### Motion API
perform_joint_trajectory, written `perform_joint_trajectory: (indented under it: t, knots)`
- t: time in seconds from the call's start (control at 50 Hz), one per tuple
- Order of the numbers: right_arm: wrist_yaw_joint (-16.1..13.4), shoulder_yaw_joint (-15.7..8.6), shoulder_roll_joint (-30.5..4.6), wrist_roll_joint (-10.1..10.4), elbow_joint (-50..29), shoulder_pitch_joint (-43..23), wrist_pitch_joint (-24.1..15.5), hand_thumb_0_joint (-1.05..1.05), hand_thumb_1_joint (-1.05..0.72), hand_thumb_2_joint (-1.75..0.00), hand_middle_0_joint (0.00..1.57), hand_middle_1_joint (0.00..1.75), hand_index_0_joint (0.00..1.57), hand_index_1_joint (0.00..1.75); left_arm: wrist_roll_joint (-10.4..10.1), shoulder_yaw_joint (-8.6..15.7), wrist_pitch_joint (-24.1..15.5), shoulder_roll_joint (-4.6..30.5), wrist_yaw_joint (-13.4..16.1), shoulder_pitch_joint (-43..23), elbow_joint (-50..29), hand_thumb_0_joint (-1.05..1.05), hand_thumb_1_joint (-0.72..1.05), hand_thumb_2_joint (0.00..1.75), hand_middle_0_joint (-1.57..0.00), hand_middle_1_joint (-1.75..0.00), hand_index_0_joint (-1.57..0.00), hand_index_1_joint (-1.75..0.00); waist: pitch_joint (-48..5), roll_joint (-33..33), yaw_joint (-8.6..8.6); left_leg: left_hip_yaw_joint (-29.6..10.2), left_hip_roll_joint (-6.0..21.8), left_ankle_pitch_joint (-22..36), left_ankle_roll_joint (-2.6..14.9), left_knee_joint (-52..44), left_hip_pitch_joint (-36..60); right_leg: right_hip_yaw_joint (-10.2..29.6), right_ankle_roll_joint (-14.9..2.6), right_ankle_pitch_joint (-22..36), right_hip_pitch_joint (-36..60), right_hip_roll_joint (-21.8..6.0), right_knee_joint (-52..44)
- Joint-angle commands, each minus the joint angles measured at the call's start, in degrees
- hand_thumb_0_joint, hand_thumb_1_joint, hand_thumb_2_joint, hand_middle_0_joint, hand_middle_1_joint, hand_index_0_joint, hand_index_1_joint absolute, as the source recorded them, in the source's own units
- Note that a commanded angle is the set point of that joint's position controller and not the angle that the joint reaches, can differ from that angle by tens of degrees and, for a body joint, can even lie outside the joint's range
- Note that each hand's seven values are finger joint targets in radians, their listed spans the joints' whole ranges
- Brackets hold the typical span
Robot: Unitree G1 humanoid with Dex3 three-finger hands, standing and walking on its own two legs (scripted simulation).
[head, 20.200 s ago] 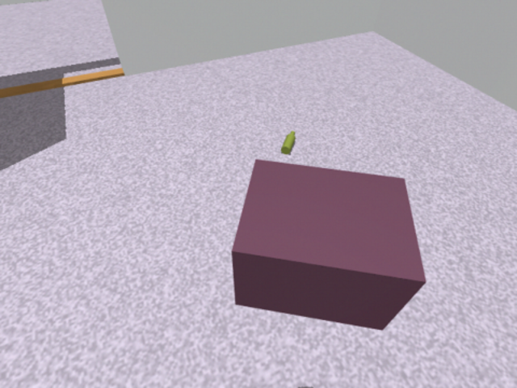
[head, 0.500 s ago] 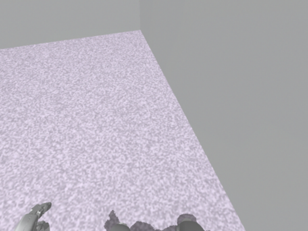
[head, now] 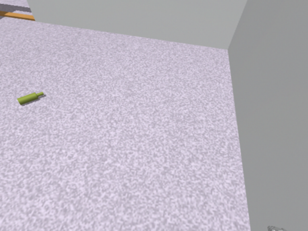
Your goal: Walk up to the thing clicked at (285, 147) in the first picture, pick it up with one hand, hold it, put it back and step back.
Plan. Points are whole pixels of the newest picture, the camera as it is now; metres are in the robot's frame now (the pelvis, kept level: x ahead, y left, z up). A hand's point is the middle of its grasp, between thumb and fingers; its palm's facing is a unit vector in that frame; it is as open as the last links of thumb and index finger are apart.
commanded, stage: walk up
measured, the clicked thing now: (31, 97) +1.15 +1.07 -0.71
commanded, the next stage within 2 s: stand in 1.62 s
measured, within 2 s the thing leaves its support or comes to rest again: neither
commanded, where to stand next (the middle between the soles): +0.12 +0.03 m, yaw +35 degrees
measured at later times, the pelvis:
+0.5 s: pelvis +0.03 +0.00 +0.02, yaw +23 degrees
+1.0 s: pelvis +0.04 +0.02 +0.01, yaw +34 degrees
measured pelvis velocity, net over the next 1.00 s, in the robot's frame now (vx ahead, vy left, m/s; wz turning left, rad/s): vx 0.04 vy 0.02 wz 0.59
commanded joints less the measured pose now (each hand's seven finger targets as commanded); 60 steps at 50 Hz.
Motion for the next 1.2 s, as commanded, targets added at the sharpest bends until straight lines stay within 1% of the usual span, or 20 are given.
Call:
perform_joint_trajectory:
  t: [0.0, 0.04, 0.18, 0.22, 0.24, 0.26, 0.34, 0.52, 0.54, 0.58, 0.6, 0.66, 0.82, 0.86, 0.88, 0.98, 1.02, 1.04, 1.12, 1.18]
  knots:
    - [-2.1, -4.7, -19.8, 0.6, -3.2, 1.7, -1.9, 0.0, -0.9, -0.9, 0.2, 0.3, 0.2, 0.3, -0.8, 2.1, -2.8, 11.0, 1.1, -8.6, -6.5, 0.0, 0.9, 0.9, -0.2, -0.3, -0.2, -0.3, 1.1, 13.7, -5.28, -35.3, 12.5, -10.5, 16.69, -28.2, 1.2, 13.5, 1.02, -5.7, -15.8, 8.3, 11.8]
    - [-3.2, -3.3, -16.4, 1.1, -4.7, -1.1, -2.0, 0.0, -0.9, -0.9, 0.2, 0.3, 0.2, 0.3, -1.7, 2.2, -3.5, 10.2, 0.7, 1.3, -2.1, 0.0, 0.9, 0.9, -0.2, -0.3, -0.2, -0.3, -4.2, 15.2, -2.3, -25.0, 8.1, 2.2, 13.74, -18.9, 9.1, 13.1, 0.31, -1.9, -14.4, 8.3, 6.6]
    - [-3.8, -2.4, -13.0, 1.4, -5.8, -1.0, -2.6, 0.0, -0.9, -0.9, 0.2, 0.3, 0.2, 0.3, -0.9, 1.9, -4.9, 5.6, 2.0, 2.6, -2.8, 0.0, 0.9, 0.9, -0.2, -0.3, -0.2, -0.3, -6.4, 10.5, 0.85, -24.0, 5.3, 26.4, 9.75, -7.9, -4.8, 12.8, -3.36, 9.6, 10.3, 16.2, -16.1]
    - [-4.3, -0.4, -6.2, 2.1, -7.7, -1.4, -2.9, 0.0, -0.9, -0.9, 0.2, 0.3, 0.2, 0.3, 0.8, 4.2, -5.3, 14.8, 2.6, 6.2, -3.0, 0.0, 0.9, 0.9, -0.2, -0.3, -0.2, -0.3, -8.0, -9.6, 3.92, -10.4, -7.2, 6.9, 1.96, 12.2, -20.1, 39.3, -9.61, 1.6, 21.4, -4.3, -33.6]
    - [-5.2, -1.6, -9.8, 1.0, -6.4, 0.6, -2.4, 0.0, -0.9, -0.9, 0.2, 0.3, 0.2, 0.3, 0.6, 4.9, -4.8, 16.7, 2.3, 1.6, -3.7, 0.0, 0.9, 0.9, -0.2, -0.3, -0.2, -0.3, -7.0, -10.5, 1.44, -8.6, -3.7, -10.4, 1.09, 20.0, -21.2, 49.4, -15.87, -0.7, 17.7, -15.3, -37.1]
    - [-5.3, -2.6, -13.1, 0.8, -4.9, 1.4, -2.2, 0.0, -0.9, -0.9, 0.2, 0.3, 0.2, 0.3, 0.3, 4.4, -4.7, 14.6, 2.0, -0.9, -4.9, 0.0, 0.9, 0.9, -0.2, -0.3, -0.2, -0.3, -4.7, -4.8, 0.04, -10.3, -1.9, -9.6, 0.77, 24.0, -19.9, 47.6, -17.44, 0.5, 14.7, -14.6, -36.4]
    - [-2.7, -2.8, -11.2, 1.2, -1.9, 4.7, -2.6, 0.0, -0.9, -0.9, 0.2, 0.3, 0.2, 0.3, 0.3, 3.2, -5.1, 10.4, 1.9, -2.5, -3.9, 0.0, 0.9, 0.9, -0.2, -0.3, -0.2, -0.3, -1.0, -5.2, -1.74, -6.2, 2.3, 2.5, -0.4, 16.8, -15.2, 21.2, -10.75, 6.2, 11.1, -1.8, -31.4]
    - [-4.2, -1.6, -8.4, 2.3, 2.0, 4.5, -4.8, 0.0, -0.9, -0.9, 0.2, 0.3, 0.2, 0.3, -0.7, 2.0, -2.0, 8.3, -0.2, -2.9, -5.2, 0.0, 0.9, 0.9, -0.2, -0.3, -0.2, -0.3, -7.5, -4.5, -2.22, 3.2, -3.3, 11.4, -0.4, -11.0, 8.2, 8.3, -7.92, 19.1, 5.9, -0.3, -13.3]
    - [-4.8, -2.1, -10.6, 2.0, 2.6, 5.8, -5.4, 0.0, -0.9, -0.9, 0.2, 0.3, 0.2, 0.3, -1.0, 0.8, -1.5, 5.7, -0.2, -0.9, -4.6, 0.0, 0.9, 0.9, -0.2, -0.3, -0.2, -0.3, -8.8, 1.0, -3.05, -1.7, -2.2, 9.7, 1.14, -13.7, 14.2, 7.4, -5.48, 14.3, 1.2, 2.2, -5.4]
    - [-5.8, -3.7, -20.7, 1.4, 0.2, 5.9, -5.9, 0.0, -0.9, -0.9, 0.2, 0.3, 0.2, 0.3, -1.9, 0.1, -0.6, 3.4, 0.3, -1.1, -5.8, 0.0, 0.9, 0.9, -0.2, -0.3, -0.2, -0.3, -8.3, 16.6, -3.86, -40.1, 20.7, 11.7, 14.51, -23.3, 12.4, 12.1, -1.0, -9.3, -12.8, 11.3, 9.1]
    - [-6.0, -4.0, -20.5, 2.0, 0.9, 4.0, -5.5, 0.0, -0.9, -0.9, 0.2, 0.3, 0.2, 0.3, -1.5, 1.0, -0.4, 7.7, 1.1, -3.7, -4.7, 0.0, 0.9, 0.9, -0.2, -0.3, -0.2, -0.3, -6.1, 12.5, -4.64, -40.1, 20.6, 8.6, 17.04, -24.3, 7.5, 16.6, -1.29, -9.5, -10.6, 9.2, 11.4]
    - [-6.7, -1.2, -13.7, 1.8, 0.1, -2.0, -5.5, 0.0, -0.9, -0.9, 0.2, 0.3, 0.2, 0.3, -2.1, 1.2, -0.6, 6.3, 1.0, 2.0, -0.5, 0.0, 0.9, 0.9, -0.2, -0.3, -0.2, -0.3, -5.8, 13.0, -0.95, -23.1, 12.5, 19.1, 12.22, -16.3, 3.3, 16.7, -1.75, -3.3, -5.2, 8.7, 6.9]
    - [-6.1, 0.4, -11.1, 2.2, -0.4, -6.2, -4.1, 0.0, -0.9, -0.9, 0.2, 0.3, 0.2, 0.3, -0.7, 1.5, -1.8, 4.9, 1.0, 4.1, 2.9, 0.0, 0.9, 0.9, -0.2, -0.3, -0.2, -0.3, -7.9, 10.1, 1.05, -18.8, 6.3, 11.6, 7.93, -8.0, -6.9, 13.6, -3.31, 6.9, 12.4, 14.1, -18.6]
    - [-6.5, 0.6, -8.1, 2.5, -0.2, -5.5, -3.8, 0.0, -0.9, -0.9, 0.2, 0.3, 0.2, 0.3, 0.5, 3.0, -2.2, 13.1, 0.9, -2.0, 1.2, 0.0, 0.9, 0.9, -0.2, -0.3, -0.2, -0.3, -4.9, -9.3, -0.17, -7.0, -5.1, -7.2, 2.42, 7.9, -10.7, 38.3, -12.59, -3.2, 5.5, -4.6, -33.2]
    - [-6.7, -0.2, -10.3, 2.2, 1.6, -3.6, -4.0, 0.0, -0.9, -0.9, 0.2, 0.3, 0.2, 0.3, 0.4, 3.1, -2.4, 13.7, 0.7, -6.9, -0.3, 0.0, 0.9, 0.9, -0.2, -0.3, -0.2, -0.3, -2.6, -8.9, -1.79, -5.7, -1.4, -11.4, 1.07, 11.7, -8.1, 42.4, -16.72, 0.2, 2.0, -9.9, -33.0]
    - [-5.4, -0.4, -8.8, 1.7, 5.7, 1.3, -6.0, 0.0, -0.9, -0.9, 0.2, 0.3, 0.2, 0.3, -0.7, 0.4, -2.2, 6.4, 0.4, -5.2, 1.8, 0.0, 0.9, 0.9, -0.2, -0.3, -0.2, -0.3, -7.8, -2.2, -3.63, -7.6, -1.2, 8.3, 3.21, -12.3, 9.7, 17.3, -6.11, 22.0, 2.5, 5.2, -12.2]
    - [-5.7, -0.8, -13.9, 1.2, 4.4, -2.2, -6.6, 0.0, -0.9, -0.9, 0.2, 0.3, 0.2, 0.3, -1.8, -0.4, -1.3, 2.7, 0.5, -3.3, 2.0, 0.0, 0.9, 0.9, -0.2, -0.3, -0.2, -0.3, -9.4, 9.5, -1.77, -33.0, 14.2, 10.0, 12.33, -19.2, 10.3, 14.3, -1.21, -2.2, -3.7, 13.0, -5.3]
    - [-5.7, -1.3, -14.7, 1.5, 4.8, -2.4, -6.5, 0.0, -0.9, -0.9, 0.2, 0.3, 0.2, 0.3, -1.6, 0.2, -1.2, 5.1, 0.8, -4.7, 2.7, 0.0, 0.9, 0.9, -0.2, -0.3, -0.2, -0.3, -8.2, 8.0, -2.62, -34.0, 15.0, 9.7, 14.56, -20.0, 5.7, 16.5, -1.68, -6.9, 0.5, 12.2, -4.3]
    - [-5.7, 1.2, -10.0, 2.3, 5.6, -9.1, -5.8, 0.0, -0.9, -0.9, 0.2, 0.3, 0.2, 0.3, -1.7, -0.5, -2.8, 3.2, 1.1, -0.8, 6.0, 0.0, 0.9, 0.9, -0.2, -0.3, -0.2, -0.3, -7.8, 8.9, 0.81, -18.2, 7.5, 20.7, 6.74, -13.5, 0.6, 16.9, -2.88, 11.4, 10.8, 11.8, -20.4]
    - [-5.3, 2.0, -8.1, 2.6, 8.5, -6.0, -5.4, 0.0, -0.9, -0.9, 0.2, 0.3, 0.2, 0.3, -0.9, -0.6, -3.2, 7.0, 0.8, -8.2, 4.9, 0.0, 0.9, 0.9, -0.2, -0.3, -0.2, -0.3, -6.8, 2.1, -3.02, -11.4, 1.2, 15.3, 2.21, -11.2, 4.5, 23.4, -6.49, 15.7, 8.4, 5.5, -24.5]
